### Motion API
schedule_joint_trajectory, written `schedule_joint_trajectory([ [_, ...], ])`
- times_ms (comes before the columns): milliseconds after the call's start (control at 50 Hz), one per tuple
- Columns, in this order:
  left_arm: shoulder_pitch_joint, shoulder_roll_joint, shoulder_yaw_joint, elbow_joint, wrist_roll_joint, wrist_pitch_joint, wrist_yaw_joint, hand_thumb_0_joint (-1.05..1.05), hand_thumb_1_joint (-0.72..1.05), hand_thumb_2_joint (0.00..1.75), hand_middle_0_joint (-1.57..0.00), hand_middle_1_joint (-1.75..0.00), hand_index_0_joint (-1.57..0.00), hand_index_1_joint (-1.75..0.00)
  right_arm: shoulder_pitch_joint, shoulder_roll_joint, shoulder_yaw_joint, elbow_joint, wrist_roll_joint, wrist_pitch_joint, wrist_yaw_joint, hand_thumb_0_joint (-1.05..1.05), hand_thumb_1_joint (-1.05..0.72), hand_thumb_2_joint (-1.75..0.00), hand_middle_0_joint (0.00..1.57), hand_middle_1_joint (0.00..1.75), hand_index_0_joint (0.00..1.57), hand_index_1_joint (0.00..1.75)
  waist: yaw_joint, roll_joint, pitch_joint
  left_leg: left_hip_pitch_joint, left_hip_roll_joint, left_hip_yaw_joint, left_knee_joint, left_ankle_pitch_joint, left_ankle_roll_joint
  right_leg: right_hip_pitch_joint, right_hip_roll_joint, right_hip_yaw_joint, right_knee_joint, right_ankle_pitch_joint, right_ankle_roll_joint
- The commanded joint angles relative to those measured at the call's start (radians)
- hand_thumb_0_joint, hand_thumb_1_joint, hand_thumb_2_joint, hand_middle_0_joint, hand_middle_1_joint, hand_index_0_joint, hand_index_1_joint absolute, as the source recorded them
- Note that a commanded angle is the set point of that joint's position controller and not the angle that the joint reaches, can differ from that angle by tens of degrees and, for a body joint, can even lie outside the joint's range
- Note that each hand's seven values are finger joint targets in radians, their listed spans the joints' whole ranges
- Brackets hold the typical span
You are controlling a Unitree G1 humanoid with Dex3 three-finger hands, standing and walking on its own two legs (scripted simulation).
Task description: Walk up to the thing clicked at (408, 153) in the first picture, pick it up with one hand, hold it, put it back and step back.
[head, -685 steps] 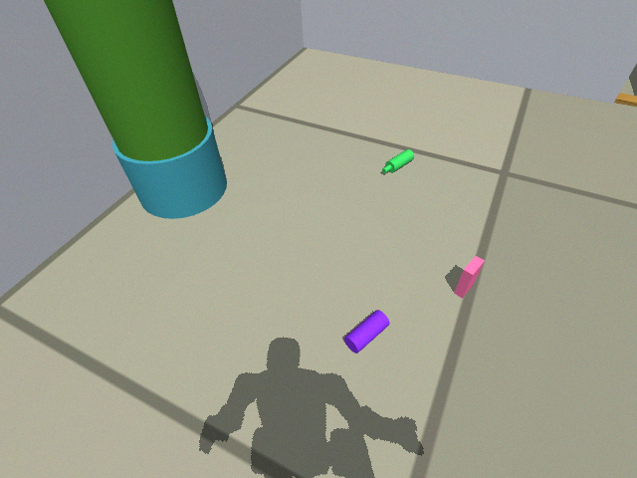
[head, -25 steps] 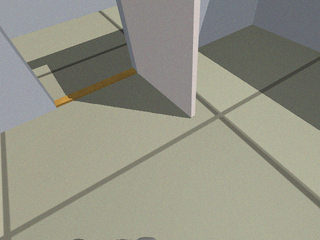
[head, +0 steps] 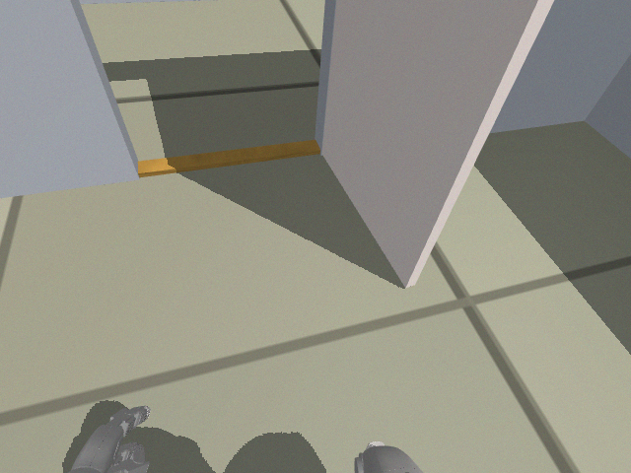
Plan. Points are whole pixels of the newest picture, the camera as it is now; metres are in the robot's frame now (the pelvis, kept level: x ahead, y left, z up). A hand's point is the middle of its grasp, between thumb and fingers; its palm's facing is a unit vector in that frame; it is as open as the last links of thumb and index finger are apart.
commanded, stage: walk up
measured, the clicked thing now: out of the picture +0.07 +1.42 -0.74
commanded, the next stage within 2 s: none
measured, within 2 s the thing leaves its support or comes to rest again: neither
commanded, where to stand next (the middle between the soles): +0.18 -0.04 m, yaw +87 degrees
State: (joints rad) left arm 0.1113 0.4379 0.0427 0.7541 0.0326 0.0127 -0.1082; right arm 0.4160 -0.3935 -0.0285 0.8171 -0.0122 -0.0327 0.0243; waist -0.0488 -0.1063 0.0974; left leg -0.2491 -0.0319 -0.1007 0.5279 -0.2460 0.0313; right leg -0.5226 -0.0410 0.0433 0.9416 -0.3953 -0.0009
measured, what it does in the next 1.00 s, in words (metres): walks ahead, turning left: right foot, then left foot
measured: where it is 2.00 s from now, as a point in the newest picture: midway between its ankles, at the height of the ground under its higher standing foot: outside the picture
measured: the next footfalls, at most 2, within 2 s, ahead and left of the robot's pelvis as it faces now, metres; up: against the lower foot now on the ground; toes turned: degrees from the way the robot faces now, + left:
right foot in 0.16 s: +0.23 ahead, -0.19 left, +0.00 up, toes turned +10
left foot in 0.60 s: +0.19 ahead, +0.02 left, +0.00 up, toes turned +37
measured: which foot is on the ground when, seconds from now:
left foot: down 0.00-0.16, up 0.18-0.58, down 0.60-0.88, up 0.90-1.00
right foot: up 0.00-0.14, down 0.16-0.64, up 0.66-0.86, down 0.88-1.00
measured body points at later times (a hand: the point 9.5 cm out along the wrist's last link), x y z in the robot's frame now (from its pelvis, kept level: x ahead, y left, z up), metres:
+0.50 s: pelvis +0.15 -0.12 +0.00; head +0.20 -0.10 +0.44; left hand +0.07 +0.20 -0.10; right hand +0.43 -0.35 -0.10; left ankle +0.17 +0.02 -0.70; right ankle +0.19 -0.20 -0.73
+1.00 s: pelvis +0.17 -0.14 -0.02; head +0.23 -0.11 +0.43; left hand -0.04 +0.13 -0.09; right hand +0.51 -0.21 -0.13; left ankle +0.10 -0.04 -0.67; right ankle +0.31 -0.20 -0.73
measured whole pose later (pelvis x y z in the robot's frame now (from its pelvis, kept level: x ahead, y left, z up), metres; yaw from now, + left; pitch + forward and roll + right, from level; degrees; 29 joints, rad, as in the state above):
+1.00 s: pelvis +0.17 -0.14 -0.02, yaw +54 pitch -1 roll +1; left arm 0.24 0.43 0.04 0.77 0.02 -0.03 0.04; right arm 0.18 -0.43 -0.10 0.67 -0.07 0.09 0.07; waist 0.00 0.06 0.14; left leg -0.58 -0.10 -0.07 1.13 -0.43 0.00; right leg -0.35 -0.16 -0.13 0.72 -0.33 0.03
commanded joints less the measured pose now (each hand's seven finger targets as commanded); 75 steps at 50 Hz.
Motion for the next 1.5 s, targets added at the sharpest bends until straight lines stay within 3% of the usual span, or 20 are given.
schedule_joint_trajectory([
  [0,-0.047,0.187,0.097,-0.111,0.000,-0.015,0.007,0.00,0.90,0.90,-0.20,-0.30,-0.20,-0.30,-0.004,-0.323,-0.102,-0.090,-0.001,-0.034,-0.034,0.00,-0.90,-0.90,0.20,0.30,0.20,0.30,0.048,0.261,-0.048,0.024,0.188,-0.316,-0.246,-0.157,0.176,-0.028,0.000,0.014,-0.110,0.077,0.008],
  [100,0.094,0.167,0.108,-0.061,-0.024,-0.034,0.046,0.00,0.90,0.90,-0.20,-0.30,-0.20,-0.30,-0.119,-0.273,-0.082,-0.132,-0.015,-0.011,-0.048,0.00,-0.90,-0.90,0.20,0.30,0.20,0.30,0.162,0.259,-0.106,-0.221,0.096,-0.230,0.040,0.193,0.072,0.424,0.030,-0.015,-0.419,0.183,-0.042],
  [160,0.103,0.325,0.132,-0.073,0.008,-0.042,0.075,0.00,0.90,0.90,-0.20,-0.30,-0.20,-0.30,0.004,-0.166,-0.051,-0.122,0.000,0.013,-0.067,0.00,-0.90,-0.90,0.20,0.30,0.20,0.30,0.137,-0.195,-0.208,-0.478,-0.031,0.023,0.593,-0.322,-0.014,0.538,-0.457,0.529,-0.737,-0.215,-0.130],
  [240,-0.030,0.214,0.089,-0.069,-0.005,-0.048,0.077,0.00,0.90,0.90,-0.20,-0.30,-0.20,-0.30,-0.002,-0.236,-0.075,-0.035,0.007,0.028,-0.026,0.00,-0.90,-0.90,0.20,0.30,0.20,0.30,0.054,-0.098,-0.099,-0.365,0.090,0.028,0.587,-0.115,-0.013,0.382,-0.263,0.178,-0.650,-0.007,-0.144],
  [380,0.074,0.211,0.088,-0.048,-0.022,-0.052,0.102,0.00,0.90,0.90,-0.20,-0.30,-0.20,-0.30,-0.151,-0.183,-0.065,-0.103,-0.013,0.061,0.035,0.00,-0.90,-0.90,0.20,0.30,0.20,0.30,0.096,-0.056,-0.091,-0.263,0.086,0.124,0.313,0.009,-0.029,0.465,-0.285,-0.105,-0.542,0.705,-0.087],
  [580,0.134,0.246,0.084,-0.069,-0.029,-0.032,0.118,0.00,0.90,0.90,-0.20,-0.30,-0.20,-0.30,-0.098,-0.252,-0.118,-0.160,-0.034,0.084,0.028,0.00,-0.90,-0.90,0.20,0.30,0.20,0.30,0.016,0.072,-0.204,0.143,0.028,0.119,0.024,-0.113,0.105,0.273,-0.291,-0.255,-0.072,0.669,0.003],
  [620,0.083,0.183,0.073,-0.109,-0.046,-0.030,0.115,0.00,0.90,0.90,-0.20,-0.30,-0.20,-0.30,-0.122,-0.354,-0.147,-0.202,-0.028,0.081,0.010,0.00,-0.90,-0.90,0.20,0.30,0.20,0.30,-0.013,0.440,-0.222,0.267,0.310,-0.472,-0.097,0.479,0.345,-0.092,0.021,-0.219,0.261,-0.269,0.100],
  [680,0.150,0.207,0.075,-0.069,-0.043,-0.024,0.123,0.00,0.90,0.90,-0.20,-0.30,-0.20,-0.30,-0.209,-0.267,-0.121,-0.239,-0.015,0.085,-0.011,0.00,-0.90,-0.90,0.20,0.30,0.20,0.30,0.040,0.210,-0.166,0.172,0.237,-0.207,-0.033,0.426,0.230,-0.050,-0.083,-0.081,0.143,-0.228,0.044],
  [820,0.339,0.193,0.079,0.013,-0.047,-0.052,0.167,0.00,0.90,0.90,-0.20,-0.30,-0.20,-0.30,-0.326,-0.260,-0.135,-0.309,-0.063,0.074,0.024,0.00,-0.90,-0.90,0.20,0.30,0.20,0.30,0.100,0.262,-0.197,-0.171,0.085,-0.261,0.093,0.477,0.154,0.324,0.011,-0.115,-0.295,0.107,-0.031],
  [840,0.373,0.234,0.090,0.015,-0.035,-0.060,0.174,0.00,0.90,0.90,-0.20,-0.30,-0.20,-0.30,-0.344,-0.220,-0.122,-0.324,-0.054,0.074,0.024,0.00,-0.90,-0.90,0.20,0.30,0.20,0.30,0.141,0.168,-0.198,-0.306,0.021,-0.238,0.186,0.358,0.100,0.441,-0.048,-0.030,-0.444,0.175,-0.059],
  [860,0.352,0.339,0.112,-0.007,-0.012,-0.068,0.180,0.00,0.90,0.90,-0.20,-0.30,-0.20,-0.30,-0.314,-0.139,-0.099,-0.331,-0.049,0.073,0.025,0.00,-0.90,-0.90,0.20,0.30,0.20,0.30,0.143,-0.133,-0.200,-0.446,-0.119,-0.056,0.413,-0.021,0.025,0.504,-0.352,0.270,-0.565,0.279,-0.122],
  [880,0.231,0.397,0.128,-0.038,-0.008,-0.061,0.180,0.00,0.90,0.90,-0.20,-0.30,-0.20,-0.30,-0.260,-0.197,-0.119,-0.313,-0.061,0.086,0.019,0.00,-0.90,-0.90,0.20,0.30,0.20,0.30,0.091,-0.163,-0.175,-0.459,-0.043,-0.013,0.602,-0.319,-0.014,0.375,-0.611,0.459,-0.627,0.323,-0.290],
  [980,0.168,0.308,0.115,-0.042,0.000,-0.078,0.176,0.00,0.90,0.90,-0.20,-0.30,-0.20,-0.30,-0.192,-0.229,-0.149,-0.234,-0.035,0.090,0.065,0.00,-0.90,-0.90,0.20,0.30,0.20,0.30,0.052,-0.093,-0.090,-0.395,0.052,-0.005,0.633,-0.112,-0.059,0.345,-0.338,-0.005,-0.499,0.324,-0.178],
  [1140,0.102,0.295,0.109,-0.076,0.010,-0.033,0.104,0.00,0.90,0.90,-0.20,-0.30,-0.20,-0.30,-0.110,-0.218,-0.141,-0.088,0.011,0.046,0.025,0.00,-0.90,-0.90,0.20,0.30,0.20,0.30,0.050,-0.054,-0.132,0.061,-0.036,0.209,0.072,-0.091,-0.066,0.143,-0.292,-0.218,-0.280,-0.101,-0.111],
  [1160,0.138,0.240,0.091,-0.067,-0.001,-0.023,0.097,0.00,0.90,0.90,-0.20,-0.30,-0.20,-0.30,-0.057,-0.262,-0.154,-0.059,0.003,0.036,0.011,0.00,-0.90,-0.90,0.20,0.30,0.20,0.30,0.025,0.093,-0.163,0.179,-0.039,0.153,0.007,-0.096,-0.041,0.055,-0.235,-0.253,-0.122,-0.179,-0.072],
  [1200,0.074,0.193,0.061,-0.123,-0.015,-0.019,0.095,0.00,0.90,0.90,-0.20,-0.30,-0.20,-0.30,-0.046,-0.473,-0.178,-0.100,-0.006,0.019,-0.010,0.00,-0.90,-0.90,0.20,0.30,0.20,0.30,-0.018,0.374,-0.108,0.091,0.352,-0.687,-0.240,-0.413,0.234,-0.259,-0.075,-0.119,0.182,-0.251,0.007],
  [1220,-0.016,0.271,0.077,-0.113,-0.013,-0.030,0.107,0.00,0.90,0.90,-0.20,-0.30,-0.20,-0.30,-0.097,-0.475,-0.176,-0.086,0.007,0.017,-0.020,0.00,-0.90,-0.90,0.20,0.30,0.20,0.30,-0.019,0.260,-0.035,-0.040,0.384,-0.735,-0.260,-0.415,0.289,-0.201,-0.118,-0.015,0.194,-0.222,0.000],
  [1280,0.165,0.239,0.079,-0.011,-0.029,-0.033,0.105,0.00,0.90,0.90,-0.20,-0.30,-0.20,-0.30,-0.180,-0.339,-0.117,-0.101,0.005,-0.004,-0.048,0.00,-0.90,-0.90,0.20,0.30,0.20,0.30,0.072,0.263,-0.076,-0.017,0.225,-0.377,-0.037,-0.060,0.190,-0.104,-0.118,-0.006,0.116,-0.088,-0.020],
  [1420,0.152,0.201,0.085,-0.023,-0.017,-0.017,0.101,0.00,0.90,0.90,-0.20,-0.30,-0.20,-0.30,-0.170,-0.318,-0.102,-0.114,-0.003,-0.011,-0.073,0.00,-0.90,-0.90,0.20,0.30,0.20,0.30,0.073,0.293,-0.121,-0.130,0.201,-0.389,0.080,0.284,0.197,0.097,-0.018,-0.051,-0.040,-0.074,-0.036],
  [1480,0.207,0.200,0.090,-0.006,-0.002,-0.031,0.108,0.00,0.90,0.90,-0.20,-0.30,-0.20,-0.30,-0.186,-0.267,-0.079,-0.131,0.014,0.001,-0.078,0.00,-0.90,-0.90,0.20,0.30,0.20,0.30,0.118,0.218,-0.159,-0.207,0.091,-0.255,0.245,0.271,0.105,0.288,-0.013,-0.014,-0.338,0.044,-0.087],
])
